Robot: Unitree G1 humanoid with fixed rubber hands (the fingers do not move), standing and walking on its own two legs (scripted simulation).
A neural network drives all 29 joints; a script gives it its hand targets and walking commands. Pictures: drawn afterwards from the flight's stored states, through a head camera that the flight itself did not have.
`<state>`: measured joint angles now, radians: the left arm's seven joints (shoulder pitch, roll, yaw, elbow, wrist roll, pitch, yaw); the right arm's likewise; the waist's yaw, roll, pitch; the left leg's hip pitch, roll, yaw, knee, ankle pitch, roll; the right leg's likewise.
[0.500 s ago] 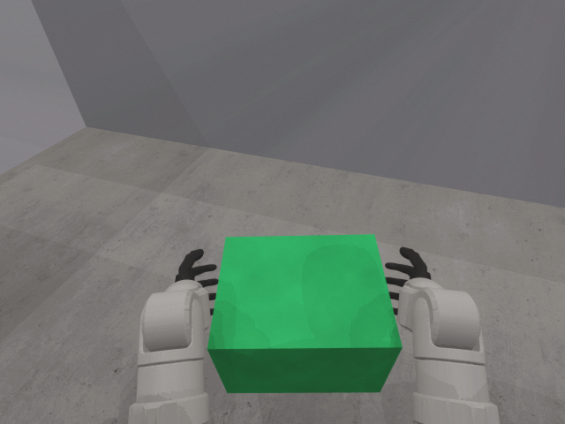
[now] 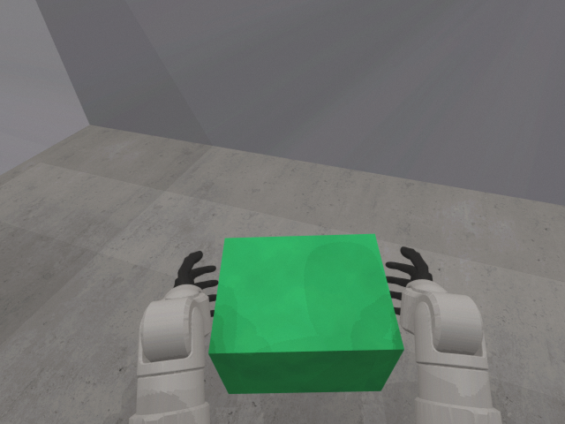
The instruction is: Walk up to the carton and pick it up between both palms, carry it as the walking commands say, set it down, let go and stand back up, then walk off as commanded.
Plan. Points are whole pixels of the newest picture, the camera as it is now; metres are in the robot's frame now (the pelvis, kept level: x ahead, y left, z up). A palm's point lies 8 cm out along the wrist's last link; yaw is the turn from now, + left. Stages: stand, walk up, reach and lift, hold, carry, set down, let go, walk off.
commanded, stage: carry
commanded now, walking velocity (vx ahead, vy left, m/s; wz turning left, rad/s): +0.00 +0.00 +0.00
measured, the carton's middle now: (301, 313) +0.31 +0.00 +0.01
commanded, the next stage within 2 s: hold in 1.82 s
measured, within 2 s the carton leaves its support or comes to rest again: neither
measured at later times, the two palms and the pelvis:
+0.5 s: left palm (186, 302) +0.28 +0.15 +0.10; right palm (417, 297) +0.28 -0.16 +0.09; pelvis +0.00 +0.00 +0.00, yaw +0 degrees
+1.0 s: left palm (186, 302) +0.29 +0.15 +0.09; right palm (415, 297) +0.28 -0.16 +0.09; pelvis +0.01 +0.01 +0.00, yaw -1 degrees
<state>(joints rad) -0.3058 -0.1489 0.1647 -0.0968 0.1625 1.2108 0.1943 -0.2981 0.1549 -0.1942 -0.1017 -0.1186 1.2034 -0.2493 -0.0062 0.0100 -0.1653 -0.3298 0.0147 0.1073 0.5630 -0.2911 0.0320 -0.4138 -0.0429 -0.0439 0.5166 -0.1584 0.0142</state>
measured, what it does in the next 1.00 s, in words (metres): stands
